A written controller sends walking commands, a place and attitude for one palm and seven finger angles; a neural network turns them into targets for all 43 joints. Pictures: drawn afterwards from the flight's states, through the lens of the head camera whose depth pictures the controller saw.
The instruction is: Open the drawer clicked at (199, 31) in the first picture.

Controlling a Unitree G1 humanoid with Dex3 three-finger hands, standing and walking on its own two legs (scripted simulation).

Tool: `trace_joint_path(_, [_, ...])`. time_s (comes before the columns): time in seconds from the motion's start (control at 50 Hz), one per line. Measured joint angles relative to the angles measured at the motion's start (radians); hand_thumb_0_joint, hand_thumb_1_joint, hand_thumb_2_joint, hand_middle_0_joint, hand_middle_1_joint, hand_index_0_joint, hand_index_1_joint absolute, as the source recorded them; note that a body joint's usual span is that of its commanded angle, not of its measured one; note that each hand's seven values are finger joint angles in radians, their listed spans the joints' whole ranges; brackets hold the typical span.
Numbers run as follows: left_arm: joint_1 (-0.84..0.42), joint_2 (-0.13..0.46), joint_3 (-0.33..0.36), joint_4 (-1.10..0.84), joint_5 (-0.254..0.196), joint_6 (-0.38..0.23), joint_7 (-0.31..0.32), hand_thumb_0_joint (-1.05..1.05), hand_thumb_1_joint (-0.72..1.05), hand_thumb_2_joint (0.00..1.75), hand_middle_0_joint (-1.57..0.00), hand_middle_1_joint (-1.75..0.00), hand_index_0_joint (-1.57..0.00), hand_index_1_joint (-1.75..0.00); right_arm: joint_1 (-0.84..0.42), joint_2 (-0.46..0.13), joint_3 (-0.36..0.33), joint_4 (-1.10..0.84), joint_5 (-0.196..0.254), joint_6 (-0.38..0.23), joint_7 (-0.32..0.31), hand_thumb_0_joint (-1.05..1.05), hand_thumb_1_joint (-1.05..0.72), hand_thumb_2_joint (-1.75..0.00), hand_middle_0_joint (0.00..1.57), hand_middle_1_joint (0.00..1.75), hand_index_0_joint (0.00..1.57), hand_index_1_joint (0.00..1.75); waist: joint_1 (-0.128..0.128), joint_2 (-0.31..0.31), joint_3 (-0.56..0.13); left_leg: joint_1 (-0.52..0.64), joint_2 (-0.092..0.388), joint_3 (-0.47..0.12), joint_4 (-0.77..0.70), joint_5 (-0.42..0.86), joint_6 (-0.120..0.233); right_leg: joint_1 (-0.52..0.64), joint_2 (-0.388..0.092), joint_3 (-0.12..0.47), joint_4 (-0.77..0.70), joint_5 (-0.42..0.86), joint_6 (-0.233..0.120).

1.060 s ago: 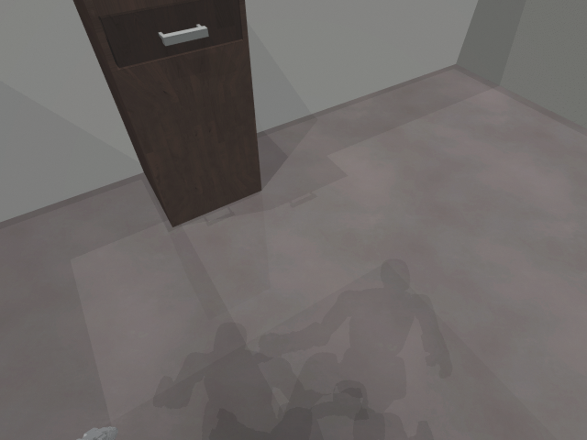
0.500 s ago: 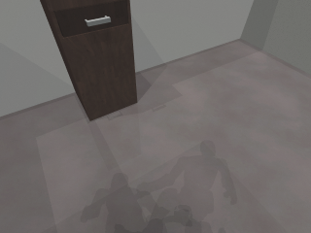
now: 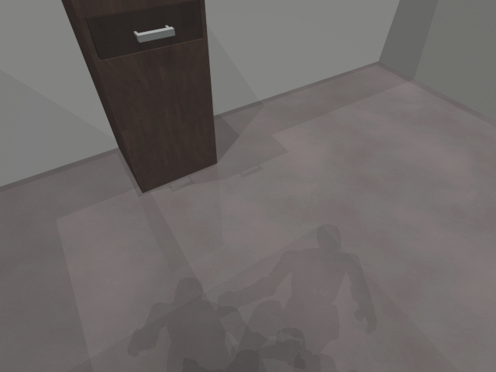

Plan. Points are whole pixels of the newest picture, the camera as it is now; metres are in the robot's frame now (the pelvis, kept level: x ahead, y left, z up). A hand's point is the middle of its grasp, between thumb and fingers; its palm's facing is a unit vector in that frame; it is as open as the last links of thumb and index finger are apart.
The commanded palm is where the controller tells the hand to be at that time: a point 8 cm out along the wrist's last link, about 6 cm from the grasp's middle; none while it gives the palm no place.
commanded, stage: look at it before walking up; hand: left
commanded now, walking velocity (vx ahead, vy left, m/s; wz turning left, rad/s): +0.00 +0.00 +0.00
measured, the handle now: (153, 32) +1.20 +0.43 +0.03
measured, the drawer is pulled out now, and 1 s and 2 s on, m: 0.00 0.00 0.00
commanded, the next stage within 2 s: walk to a spot facing it in 0.58 s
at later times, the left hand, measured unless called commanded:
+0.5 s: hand out of the picture +0.08 +0.25 -0.16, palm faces -0.02 -0.94 -0.34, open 7.4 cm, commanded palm none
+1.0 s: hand out of the picture +0.06 +0.19 -0.19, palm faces -0.09 -0.97 -0.23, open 7.4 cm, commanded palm none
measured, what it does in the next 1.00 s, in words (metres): shifts its weight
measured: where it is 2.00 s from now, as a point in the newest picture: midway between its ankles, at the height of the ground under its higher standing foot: (268, 333)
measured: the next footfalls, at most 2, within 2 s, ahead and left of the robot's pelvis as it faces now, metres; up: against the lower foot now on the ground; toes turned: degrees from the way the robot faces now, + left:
left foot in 1.40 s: +0.37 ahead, +0.08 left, +0.00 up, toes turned -8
right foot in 1.90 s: +0.46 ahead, -0.22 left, +0.00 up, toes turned -37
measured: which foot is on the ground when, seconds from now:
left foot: down 0.00-1.00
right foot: down 0.00-1.00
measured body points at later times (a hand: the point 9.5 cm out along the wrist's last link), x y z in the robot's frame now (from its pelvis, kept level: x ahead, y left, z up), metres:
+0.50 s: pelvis +0.00 +0.00 +0.00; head +0.01 +0.00 +0.45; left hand +0.08 +0.30 -0.13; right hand +0.09 -0.29 -0.13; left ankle +0.00 +0.13 -0.75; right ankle +0.00 -0.12 -0.75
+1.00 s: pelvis +0.05 -0.02 -0.02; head +0.05 -0.03 +0.43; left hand +0.07 +0.24 -0.17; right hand +0.04 -0.27 -0.18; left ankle +0.00 +0.13 -0.75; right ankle +0.02 -0.11 -0.75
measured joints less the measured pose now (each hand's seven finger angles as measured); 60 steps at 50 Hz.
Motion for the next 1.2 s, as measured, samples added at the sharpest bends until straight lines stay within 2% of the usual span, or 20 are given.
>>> trace_joint_path(0.76, [0.013, -0.003, 0.003, 0.006, 0.001, 0.003, 0.008, 0.01, 0.9, 0.9, -0.2, -0.3, -0.21, -0.3, -0.015, 0.0, 0.002, -0.001, -0.003, 0.003, -0.005, 0.0, -0.9, -0.89, 0.21, 0.3, 0.2, 0.3, 0.01, 0.004, -0.004, 0.013, 0.002, 0.009, -0.008, -0.006, 0.0, 0.01, 0.001, 0.008, -0.01, -0.001, 0.003])
trace_joint_path(0.84, [0.074, -0.031, 0.013, -0.01, 0.008, 0.026, -0.006, 0.01, 0.91, 0.9, -0.2, -0.3, -0.2, -0.3, 0.023, 0.031, -0.004, -0.02, -0.011, 0.012, -0.002, 0.0, -0.91, -0.89, 0.2, 0.3, 0.2, 0.3, 0.019, 0.004, -0.028, -0.006, 0.016, 0.041, 0.065, -0.069, 0.001, -0.026, 0.017, 0.039, 0.07, -0.06, -0.004])
trace_joint_path(0.9, [0.135, -0.056, 0.024, -0.027, 0.011, 0.031, -0.02, 0.01, 0.91, 0.9, -0.2, -0.3, -0.2, -0.3, 0.071, 0.06, -0.012, -0.04, -0.012, 0.008, 0.001, 0.0, -0.91, -0.89, 0.2, 0.3, 0.2, 0.3, 0.021, -0.001, -0.038, -0.018, 0.027, 0.069, 0.12, -0.121, 0.002, -0.066, 0.027, 0.06, 0.165, -0.155, -0.018])
trace_joint_path(0.96, [0.184, -0.087, 0.036, -0.034, 0.012, 0.027, -0.03, 0.01, 0.91, 0.9, -0.2, -0.3, -0.2, -0.3, 0.116, 0.081, -0.023, -0.048, -0.01, -0.004, 0.001, 0.0, -0.9, -0.89, 0.21, 0.3, 0.2, 0.3, 0.024, 0.003, -0.028, -0.009, 0.047, 0.105, 0.168, -0.173, -0.009, -0.106, 0.015, 0.012, 0.256, -0.205, -0.018])
trace_joint_path(1.0, [0.204, -0.111, 0.041, -0.037, 0.015, 0.017, -0.035, 0.01, 0.91, 0.9, -0.2, -0.3, -0.2, -0.3, 0.148, 0.087, -0.028, -0.048, -0.011, -0.007, -0.001, 0.0, -0.9, -0.89, 0.21, 0.3, 0.2, 0.3, 0.017, 0.023, -0.014, -0.014, 0.073, 0.109, 0.229, -0.222, -0.022, -0.101, 0.019, -0.026, 0.25, -0.156, -0.024])
trace_joint_path(1.04, [0.217, -0.133, 0.044, -0.041, 0.015, -0.011, -0.028, 0.01, 0.91, 0.9, -0.2, -0.3, -0.2, -0.3, 0.175, 0.093, -0.032, -0.032, -0.008, 0.003, -0.002, 0.0, -0.9, -0.89, 0.21, 0.3, 0.2, 0.3, 0.013, 0.041, -0.009, -0.09, 0.091, 0.088, 0.418, -0.272, -0.011, -0.091, 0.035, -0.049, 0.267, -0.173, -0.04])
trace_joint_path(1.1, [0.26, -0.165, 0.04, -0.045, 0.012, -0.045, -0.005, 0.01, 0.91, 0.9, -0.2, -0.3, -0.2, -0.3, 0.169, 0.106, -0.033, -0.011, -0.011, 0.02, 0.001, 0.01, -0.91, -0.89, 0.2, 0.3, 0.2, 0.3, 0.038, 0.035, -0.005, -0.231, 0.071, 0.065, 0.686, -0.273, -0.008, -0.041, 0.045, -0.032, 0.208, -0.194, -0.053])
trace_joint_path(1.14, [0.294, -0.186, 0.035, -0.033, 0.014, -0.05, 0.002, 0.01, 0.91, 0.9, -0.2, -0.3, -0.2, -0.3, 0.144, 0.114, -0.038, -0.022, -0.013, 0.019, 0.005, 0.01, -0.91, -0.89, 0.2, 0.3, 0.2, 0.3, 0.041, 0.027, -0.002, -0.311, 0.071, 0.072, 0.739, -0.223, -0.017, 0.001, 0.046, -0.011, 0.14, -0.17, -0.049])
trace_joint_path(1.2, [0.335, -0.209, 0.03, -0.003, 0.017, -0.05, 0.006, 0.01, 0.91, 0.9, -0.2, -0.3, -0.21, -0.3, 0.093, 0.13, -0.047, -0.062, -0.011, 0.011, 0.013, 0.01, -0.91, -0.89, 0.2, 0.3, 0.2, 0.3, 0.035, 0.015, 0.0, -0.404, 0.081, 0.081, 0.697, -0.135, -0.029, 0.06, 0.041, 0.022, 0.045, -0.144, -0.045])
